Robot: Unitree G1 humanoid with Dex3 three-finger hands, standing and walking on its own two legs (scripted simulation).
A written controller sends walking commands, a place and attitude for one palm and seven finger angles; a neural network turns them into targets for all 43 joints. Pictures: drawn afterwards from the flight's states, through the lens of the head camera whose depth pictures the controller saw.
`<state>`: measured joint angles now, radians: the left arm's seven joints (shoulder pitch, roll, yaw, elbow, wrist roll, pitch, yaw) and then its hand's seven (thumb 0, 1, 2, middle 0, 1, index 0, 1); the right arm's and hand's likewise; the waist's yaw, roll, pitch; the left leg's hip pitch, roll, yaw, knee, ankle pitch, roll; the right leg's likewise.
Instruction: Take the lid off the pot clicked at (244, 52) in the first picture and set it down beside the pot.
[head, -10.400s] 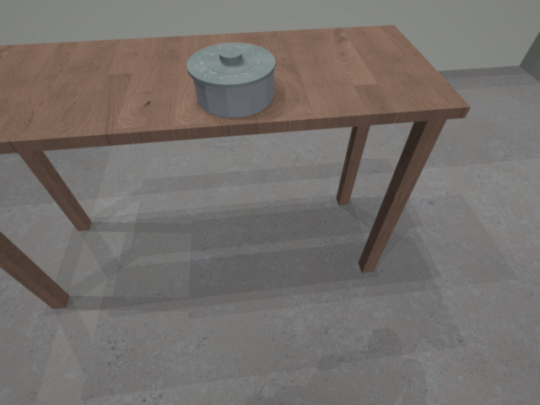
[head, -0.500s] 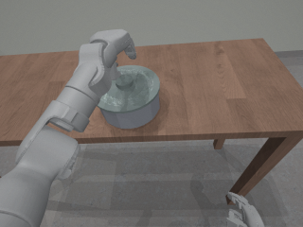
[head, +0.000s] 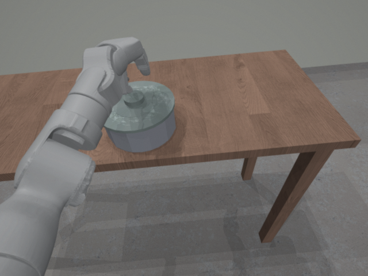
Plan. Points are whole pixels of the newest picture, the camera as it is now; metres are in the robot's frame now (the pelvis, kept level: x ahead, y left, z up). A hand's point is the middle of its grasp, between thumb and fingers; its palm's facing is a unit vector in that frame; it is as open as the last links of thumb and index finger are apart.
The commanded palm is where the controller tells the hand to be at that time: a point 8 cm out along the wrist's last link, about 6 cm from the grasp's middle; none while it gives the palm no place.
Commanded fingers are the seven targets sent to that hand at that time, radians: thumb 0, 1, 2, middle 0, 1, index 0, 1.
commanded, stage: move the open hand above the knob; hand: left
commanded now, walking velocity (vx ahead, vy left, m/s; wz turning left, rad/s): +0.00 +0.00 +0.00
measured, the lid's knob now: (134, 98) +0.49 +0.12 +0.15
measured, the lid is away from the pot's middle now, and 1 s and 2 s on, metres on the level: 0.00 0.00 0.00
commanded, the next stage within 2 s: lower the open fingers around the knob in 0.20 s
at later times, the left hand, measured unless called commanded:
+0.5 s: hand (121, 84) +0.46 +0.13 +0.21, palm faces -0.32 -0.11 -0.94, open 10.0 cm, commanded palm +0.45 +0.13 +0.27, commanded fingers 0.00 -0.37 1.64 -0.86 -0.08 -0.86 -0.08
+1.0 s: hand (127, 95) +0.46 +0.12 +0.18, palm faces -0.35 -0.10 -0.93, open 10.0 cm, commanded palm +0.45 +0.13 +0.24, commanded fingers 0.00 -0.37 1.64 -0.86 -0.08 -0.86 -0.08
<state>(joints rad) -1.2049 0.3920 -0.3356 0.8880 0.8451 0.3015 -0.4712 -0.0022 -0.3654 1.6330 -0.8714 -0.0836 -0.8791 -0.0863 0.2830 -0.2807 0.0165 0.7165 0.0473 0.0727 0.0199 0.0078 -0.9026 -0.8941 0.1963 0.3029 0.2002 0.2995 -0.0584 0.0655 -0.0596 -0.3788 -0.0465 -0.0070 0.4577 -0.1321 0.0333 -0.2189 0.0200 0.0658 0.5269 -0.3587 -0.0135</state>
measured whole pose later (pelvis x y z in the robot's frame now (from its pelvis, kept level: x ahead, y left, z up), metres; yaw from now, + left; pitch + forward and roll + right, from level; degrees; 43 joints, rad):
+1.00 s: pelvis +0.01 +0.01 +0.00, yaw +0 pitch +4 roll +0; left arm -1.16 0.31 -0.36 0.92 0.84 0.37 -0.48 0.00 -0.36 1.63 -0.87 -0.08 -0.88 -0.09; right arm 0.26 -0.26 0.01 0.70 0.03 0.07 0.02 0.01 -0.90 -0.89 0.20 0.30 0.20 0.30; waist -0.05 0.05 -0.08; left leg -0.39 -0.06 0.00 0.47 -0.15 0.05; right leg -0.21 0.00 0.07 0.50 -0.36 0.00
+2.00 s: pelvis +0.01 +0.01 +0.00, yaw +0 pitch +5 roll +0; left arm -1.20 0.32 -0.35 1.02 0.86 0.35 -0.48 0.00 -0.08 1.08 -0.55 -0.72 -0.57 -0.72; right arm 0.28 -0.26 0.01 0.71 0.03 0.08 0.01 0.01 -0.90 -0.89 0.20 0.30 0.20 0.30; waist -0.07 0.05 -0.09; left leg -0.41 -0.05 0.00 0.47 -0.15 0.05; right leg -0.23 0.01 0.07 0.50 -0.36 0.00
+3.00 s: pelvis +0.01 +0.01 +0.00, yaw +0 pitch +3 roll +0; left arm -1.11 0.33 -0.35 0.90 0.84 0.36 -0.48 0.00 0.25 0.73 -0.59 -0.97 -0.61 -0.97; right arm 0.27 -0.27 0.00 0.70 0.04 0.07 0.01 0.01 -0.90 -0.89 0.20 0.30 0.20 0.30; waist -0.06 0.06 -0.09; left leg -0.37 -0.05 0.00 0.47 -0.15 0.04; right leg -0.20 0.01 0.07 0.50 -0.36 0.00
